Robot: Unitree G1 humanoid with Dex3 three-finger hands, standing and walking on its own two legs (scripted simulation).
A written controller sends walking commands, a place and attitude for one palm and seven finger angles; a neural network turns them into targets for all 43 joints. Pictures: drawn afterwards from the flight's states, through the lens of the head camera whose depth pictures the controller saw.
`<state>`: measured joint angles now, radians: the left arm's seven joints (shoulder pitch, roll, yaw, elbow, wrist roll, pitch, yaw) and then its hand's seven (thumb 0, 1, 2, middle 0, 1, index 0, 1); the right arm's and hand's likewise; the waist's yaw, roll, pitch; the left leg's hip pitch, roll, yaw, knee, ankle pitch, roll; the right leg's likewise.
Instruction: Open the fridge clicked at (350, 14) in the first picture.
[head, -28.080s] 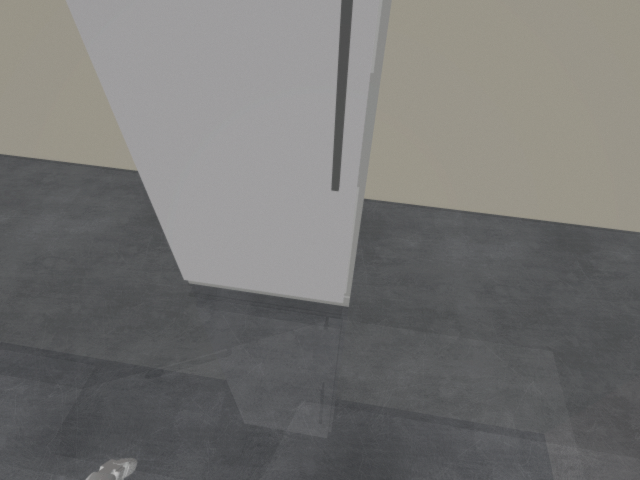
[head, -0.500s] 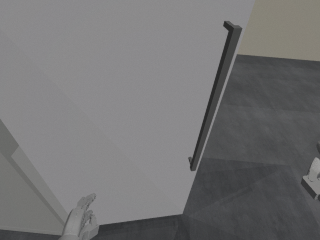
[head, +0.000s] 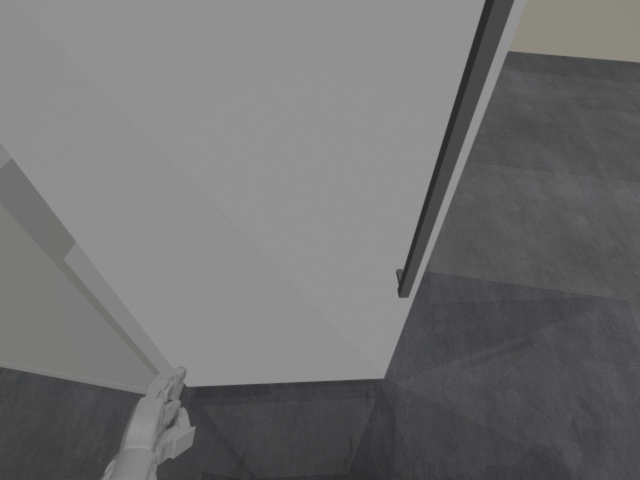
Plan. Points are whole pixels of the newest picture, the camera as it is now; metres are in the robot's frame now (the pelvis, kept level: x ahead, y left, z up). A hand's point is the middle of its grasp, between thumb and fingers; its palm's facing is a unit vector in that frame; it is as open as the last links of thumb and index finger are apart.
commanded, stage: step back with the hand held close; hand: right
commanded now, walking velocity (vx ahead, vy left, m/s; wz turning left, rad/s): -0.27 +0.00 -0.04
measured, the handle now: (432, 184) +0.46 -0.12 +0.13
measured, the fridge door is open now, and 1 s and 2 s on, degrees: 77 77 77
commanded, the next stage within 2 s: stop stepping back and stand still in 0.88 s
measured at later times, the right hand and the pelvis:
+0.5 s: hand out of the picture +0.11 -0.28 +0.17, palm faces +0.54 +0.72 -0.43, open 7.4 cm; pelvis -0.07 +0.00 -0.02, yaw -5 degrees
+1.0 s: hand out of the picture +0.01 -0.29 +0.17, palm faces +0.50 +0.77 -0.40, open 7.4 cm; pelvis -0.19 -0.01 -0.01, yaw -4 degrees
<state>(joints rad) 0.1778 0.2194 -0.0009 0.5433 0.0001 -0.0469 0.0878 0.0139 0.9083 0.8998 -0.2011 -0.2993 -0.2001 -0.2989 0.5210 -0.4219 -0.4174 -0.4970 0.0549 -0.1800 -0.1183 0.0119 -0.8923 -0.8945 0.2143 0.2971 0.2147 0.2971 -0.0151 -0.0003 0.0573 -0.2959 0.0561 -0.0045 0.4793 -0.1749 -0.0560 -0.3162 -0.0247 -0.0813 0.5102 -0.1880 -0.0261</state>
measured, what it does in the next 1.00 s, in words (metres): walks backwards: left foot, then right foot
